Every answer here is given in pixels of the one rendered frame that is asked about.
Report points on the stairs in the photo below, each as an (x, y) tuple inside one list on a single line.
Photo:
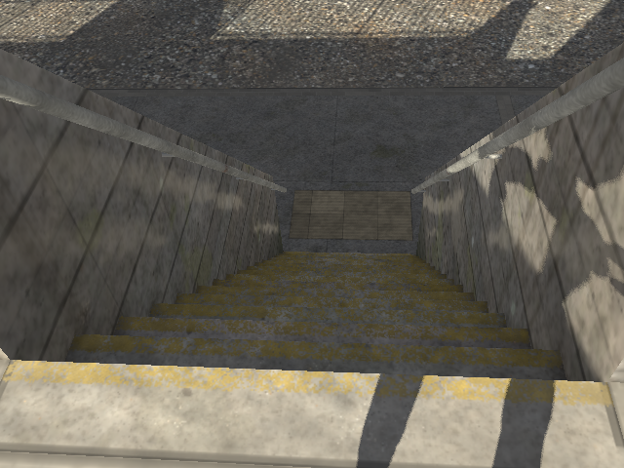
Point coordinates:
[(388, 313)]

